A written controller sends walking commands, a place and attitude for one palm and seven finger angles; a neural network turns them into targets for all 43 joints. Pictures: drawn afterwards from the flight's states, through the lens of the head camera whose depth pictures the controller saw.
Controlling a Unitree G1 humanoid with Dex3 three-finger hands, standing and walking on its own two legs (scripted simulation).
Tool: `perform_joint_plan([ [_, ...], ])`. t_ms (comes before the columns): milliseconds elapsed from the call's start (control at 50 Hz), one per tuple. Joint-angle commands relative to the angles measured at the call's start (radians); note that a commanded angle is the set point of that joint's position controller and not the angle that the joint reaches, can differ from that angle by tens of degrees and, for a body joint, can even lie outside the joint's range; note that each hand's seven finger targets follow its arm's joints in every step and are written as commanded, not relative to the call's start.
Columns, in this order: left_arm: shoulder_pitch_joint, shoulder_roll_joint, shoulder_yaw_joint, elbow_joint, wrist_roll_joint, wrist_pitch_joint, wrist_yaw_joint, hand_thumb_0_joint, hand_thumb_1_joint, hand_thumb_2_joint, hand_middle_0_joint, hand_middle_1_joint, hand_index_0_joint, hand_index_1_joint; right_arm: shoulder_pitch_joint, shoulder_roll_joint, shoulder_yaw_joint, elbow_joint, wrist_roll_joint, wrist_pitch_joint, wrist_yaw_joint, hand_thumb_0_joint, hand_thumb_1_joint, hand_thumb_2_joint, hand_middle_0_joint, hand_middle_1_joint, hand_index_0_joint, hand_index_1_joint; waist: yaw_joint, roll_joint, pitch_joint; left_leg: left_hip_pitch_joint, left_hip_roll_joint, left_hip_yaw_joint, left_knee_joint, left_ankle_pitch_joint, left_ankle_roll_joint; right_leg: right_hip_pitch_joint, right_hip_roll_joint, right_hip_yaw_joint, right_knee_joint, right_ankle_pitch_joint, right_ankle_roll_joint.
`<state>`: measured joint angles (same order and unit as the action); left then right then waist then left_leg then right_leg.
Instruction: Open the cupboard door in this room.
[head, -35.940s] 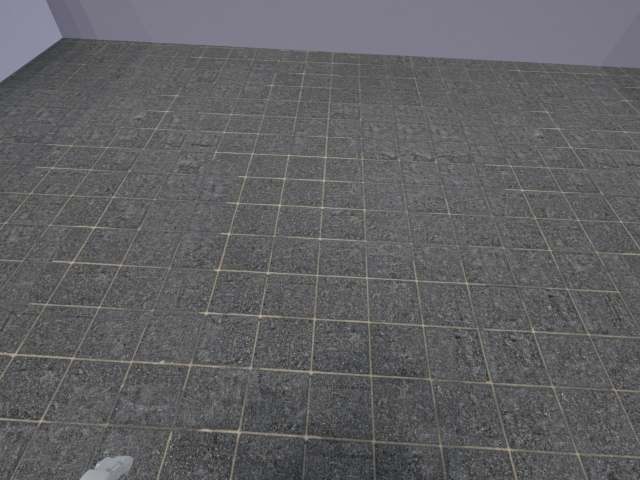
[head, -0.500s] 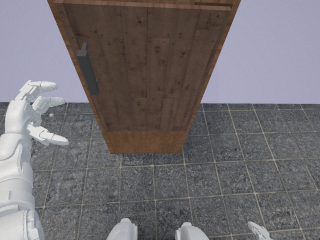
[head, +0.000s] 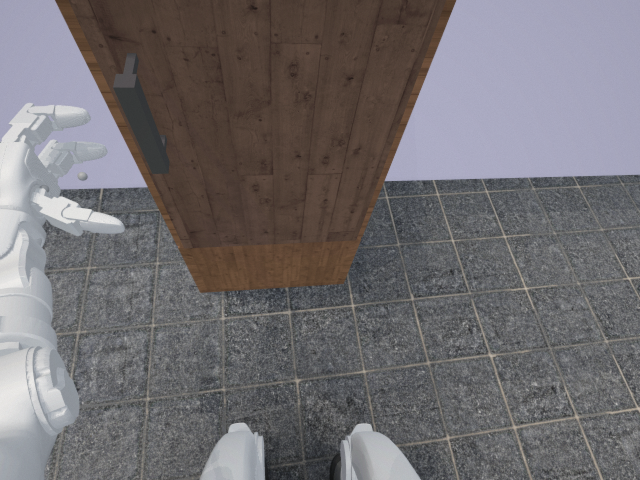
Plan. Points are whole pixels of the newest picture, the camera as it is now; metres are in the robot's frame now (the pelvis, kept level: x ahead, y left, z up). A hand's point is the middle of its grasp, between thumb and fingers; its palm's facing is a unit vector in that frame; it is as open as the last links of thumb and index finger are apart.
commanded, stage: move the hooked fingers beside the handle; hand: left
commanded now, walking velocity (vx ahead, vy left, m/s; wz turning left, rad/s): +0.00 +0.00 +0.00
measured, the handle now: (147, 118) +0.56 +0.21 +0.06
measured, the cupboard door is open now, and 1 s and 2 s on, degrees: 0 0 0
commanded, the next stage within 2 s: slide the fingers in behind the handle in 1.10 s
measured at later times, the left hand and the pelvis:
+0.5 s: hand (87, 148) +0.50 +0.27 +0.06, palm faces +0.06 -1.00 -0.03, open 14.0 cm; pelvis +0.01 +0.00 -0.01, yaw -2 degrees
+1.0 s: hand (84, 154) +0.50 +0.27 +0.06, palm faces +0.09 -1.00 -0.02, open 14.0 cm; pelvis +0.01 +0.00 +0.00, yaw -1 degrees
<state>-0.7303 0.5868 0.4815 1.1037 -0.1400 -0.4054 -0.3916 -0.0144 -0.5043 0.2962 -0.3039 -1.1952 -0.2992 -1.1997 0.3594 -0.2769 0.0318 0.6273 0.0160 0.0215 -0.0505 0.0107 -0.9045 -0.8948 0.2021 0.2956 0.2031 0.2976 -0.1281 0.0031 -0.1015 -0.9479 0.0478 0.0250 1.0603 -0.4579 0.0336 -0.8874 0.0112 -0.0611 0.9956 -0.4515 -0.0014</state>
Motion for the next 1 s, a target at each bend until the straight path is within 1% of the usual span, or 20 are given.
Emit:
perform_joint_plan([
  [0,-0.431,0.352,0.054,-0.170,-0.013,-0.068,0.003,0.000,-0.500,0.300,-0.300,-1.200,-0.300,-1.200,0.130,-0.197,-0.061,-0.061,-0.007,-0.007,-0.018,0.000,-0.900,-0.900,0.200,0.300,0.200,0.300,-0.005,0.161,-0.424,0.374,-0.009,-0.092,-0.123,0.330,-0.011,0.067,0.032,0.022,-0.100,0.210,-0.021],
  [40,-0.466,0.346,0.048,-0.140,-0.018,-0.060,-0.005,0.000,-0.500,0.300,-0.300,-1.200,-0.300,-1.200,0.140,-0.197,-0.059,-0.055,-0.009,-0.006,-0.018,0.000,-0.900,-0.900,0.200,0.300,0.200,0.300,-0.021,0.143,-0.424,0.350,-0.010,-0.091,-0.108,0.328,-0.005,0.070,0.034,0.026,-0.098,0.222,-0.019],
  [80,-0.475,0.409,0.076,-0.104,-0.008,-0.048,-0.010,0.000,-0.500,0.300,-0.300,-1.200,-0.300,-1.200,0.148,-0.206,-0.055,-0.056,-0.007,0.002,-0.021,0.000,-0.900,-0.900,0.200,0.300,0.200,0.300,-0.022,0.141,-0.428,0.316,-0.010,-0.086,-0.099,0.326,-0.003,0.081,0.034,0.032,-0.093,0.232,-0.015],
  [120,-0.492,0.401,0.058,-0.096,0.001,-0.039,-0.014,0.000,-0.500,0.300,-0.300,-1.200,-0.300,-1.200,0.155,-0.204,-0.054,-0.057,-0.008,0.006,-0.021,0.000,-0.900,-0.900,0.200,0.300,0.200,0.300,-0.034,0.140,-0.433,0.300,-0.012,-0.080,-0.088,0.327,0.002,0.076,0.032,0.036,-0.093,0.241,-0.011],
  [180,-0.503,0.442,0.076,-0.092,0.013,-0.039,-0.017,0.000,-0.500,0.300,-0.300,-1.200,-0.300,-1.200,0.171,-0.207,-0.052,-0.057,-0.012,0.016,-0.018,0.000,-0.900,-0.900,0.200,0.300,0.200,0.300,-0.029,0.167,-0.463,0.319,-0.006,-0.084,-0.077,0.374,-0.001,0.071,0.036,0.033,-0.080,0.268,-0.013],
  [240,-0.566,0.427,0.057,-0.094,0.012,-0.037,-0.020,0.000,-0.500,0.300,-0.300,-1.200,-0.300,-1.200,0.183,-0.206,-0.050,-0.050,-0.015,0.023,-0.016,0.000,-0.900,-0.900,0.200,0.300,0.200,0.300,-0.055,0.181,-0.473,0.335,-0.002,-0.089,-0.055,0.405,0.003,0.037,0.039,0.032,-0.072,0.287,-0.013],
  [280,-0.550,0.496,0.110,-0.095,0.013,-0.034,-0.020,0.000,-0.500,0.300,-0.300,-1.200,-0.300,-1.200,0.191,-0.212,-0.052,-0.054,-0.016,0.028,-0.015,0.000,-0.900,-0.900,0.200,0.300,0.200,0.300,-0.035,0.200,-0.523,0.334,-0.004,-0.088,-0.049,0.432,0.000,0.072,0.039,0.036,-0.066,0.312,-0.012],
  [380,-0.434,0.486,0.117,-0.124,0.013,-0.019,-0.037,0.000,-0.500,0.300,-0.300,-1.200,-0.300,-1.200,0.203,-0.207,-0.057,-0.071,-0.018,0.046,-0.003,0.000,-0.900,-0.900,0.200,0.300,0.200,0.300,-0.007,0.202,-0.554,0.365,-0.001,-0.079,-0.060,0.512,-0.001,0.118,0.043,0.031,-0.068,0.381,-0.011],
  [400,-0.429,0.447,0.089,-0.123,0.011,-0.013,-0.042,0.000,-0.500,0.300,-0.300,-1.200,-0.300,-1.200,0.199,-0.201,-0.057,-0.072,-0.014,0.050,0.001,0.000,-0.900,-0.900,0.200,0.300,0.200,0.300,-0.014,0.209,-0.533,0.371,0.000,-0.076,-0.062,0.502,-0.001,0.098,0.046,0.028,-0.074,0.370,-0.010],
  [480,-0.441,0.490,0.137,-0.153,-0.007,-0.016,-0.043,0.000,-0.500,0.300,-0.300,-1.200,-0.300,-1.200,0.200,-0.207,-0.063,-0.074,-0.015,0.054,0.000,0.000,-0.900,-0.900,0.200,0.300,0.200,0.300,-0.015,0.175,-0.512,0.344,-0.001,-0.073,-0.064,0.494,0.004,0.129,0.050,0.032,-0.082,0.388,-0.009],
  [520,-0.468,0.456,0.112,-0.161,-0.008,-0.027,-0.037,0.000,-0.500,0.300,-0.300,-1.200,-0.300,-1.200,0.195,-0.201,-0.062,-0.070,-0.012,0.053,0.000,0.000,-0.900,-0.900,0.200,0.300,0.200,0.300,-0.032,0.171,-0.486,0.346,-0.001,-0.072,-0.068,0.463,0.005,0.105,0.052,0.031,-0.089,0.360,-0.008],
  [580,-0.468,0.463,0.118,-0.172,0.000,-0.052,-0.030,0.000,-0.500,0.300,-0.300,-1.200,-0.300,-1.200,0.196,-0.202,-0.066,-0.059,-0.017,0.050,0.000,0.000,-0.900,-0.900,0.200,0.300,0.200,0.300,-0.025,0.218,-0.494,0.405,0.003,-0.086,-0.067,0.495,-0.004,0.069,0.054,0.024,-0.085,0.342,-0.016],
  [640,-0.488,0.366,0.040,-0.185,-0.004,-0.054,-0.038,0.000,-0.500,0.300,-0.300,-1.200,-0.300,-1.200,0.196,-0.194,-0.064,-0.050,-0.016,0.054,0.003,0.000,-0.900,-0.900,0.200,0.300,0.200,0.300,-0.043,0.256,-0.487,0.475,0.008,-0.097,-0.071,0.529,-0.009,0.012,0.054,0.013,-0.089,0.322,-0.021],
  [700,-0.433,0.361,0.048,-0.147,-0.014,-0.029,-0.044,0.000,-0.500,0.300,-0.300,-1.200,-0.300,-1.200,0.191,-0.199,-0.066,-0.048,-0.015,0.060,0.004,0.000,-0.900,-0.900,0.200,0.300,0.200,0.300,-0.029,0.229,-0.481,0.469,0.008,-0.098,-0.079,0.527,-0.014,0.020,0.053,0.008,-0.097,0.313,-0.019],
  [720,-0.417,0.353,0.041,-0.115,-0.014,-0.015,-0.043,0.000,-0.500,0.300,-0.300,-1.200,-0.300,-1.200,0.190,-0.200,-0.063,-0.052,-0.013,0.063,0.002,0.000,-0.900,-0.900,0.200,0.300,0.200,0.300,-0.032,0.184,-0.456,0.435,0.006,-0.099,-0.085,0.503,-0.011,0.032,0.052,0.006,-0.100,0.311,-0.018],
  [760,-0.453,0.333,0.023,-0.125,-0.014,-0.011,-0.036,0.000,-0.500,0.300,-0.300,-1.200,-0.300,-1.200,0.188,-0.196,-0.060,-0.055,-0.014,0.064,0.002,0.000,-0.900,-0.900,0.200,0.300,0.200,0.300,-0.037,0.196,-0.438,0.439,0.006,-0.101,-0.088,0.514,-0.011,0.018,0.050,0.003,-0.096,0.312,-0.018],
  [800,-0.436,0.386,0.067,-0.129,-0.006,-0.015,-0.018,0.000,-0.500,0.300,-0.300,-1.200,-0.300,-1.200,0.183,-0.201,-0.062,-0.066,-0.016,0.064,0.001,0.000,-0.900,-0.900,0.200,0.300,0.200,0.300,-0.021,0.182,-0.441,0.412,0.004,-0.098,-0.089,0.490,-0.012,0.036,0.048,0.006,-0.092,0.304,-0.019],
  [860,-0.494,0.372,0.055,-0.171,0.003,-0.050,0.012,0.000,-0.500,0.300,-0.300,-1.200,-0.300,-1.200,0.179,-0.194,-0.061,-0.067,-0.019,0.060,0.004,0.000,-0.900,-0.900,0.200,0.300,0.200,0.300,-0.034,0.193,-0.462,0.430,0.005,-0.101,-0.081,0.485,-0.013,0.018,0.048,0.009,-0.085,0.294,-0.017],
  [900,-0.493,0.430,0.102,-0.185,0.010,-0.071,0.027,0.000,-0.500,0.300,-0.300,-1.200,-0.300,-1.200,0.172,-0.200,-0.064,-0.070,-0.023,0.052,0.003,0.000,-0.900,-0.900,0.200,0.300,0.200,0.300,-0.023,0.192,-0.487,0.415,0.001,-0.100,-0.079,0.466,-0.014,0.053,0.048,0.015,-0.082,0.292,-0.019],
  [980,-0.478,0.442,0.104,-0.152,0.019,-0.072,0.019,0.000,-0.500,0.300,-0.300,-1.200,-0.300,-1.200,0.170,-0.202,-0.061,-0.063,-0.021,0.049,0.003,0.000,-0.900,-0.900,0.200,0.300,0.200,0.300,-0.024,0.212,-0.489,0.422,0.004,-0.100,-0.079,0.458,-0.016,0.044,0.048,0.014,-0.081,0.282,-0.021],
])
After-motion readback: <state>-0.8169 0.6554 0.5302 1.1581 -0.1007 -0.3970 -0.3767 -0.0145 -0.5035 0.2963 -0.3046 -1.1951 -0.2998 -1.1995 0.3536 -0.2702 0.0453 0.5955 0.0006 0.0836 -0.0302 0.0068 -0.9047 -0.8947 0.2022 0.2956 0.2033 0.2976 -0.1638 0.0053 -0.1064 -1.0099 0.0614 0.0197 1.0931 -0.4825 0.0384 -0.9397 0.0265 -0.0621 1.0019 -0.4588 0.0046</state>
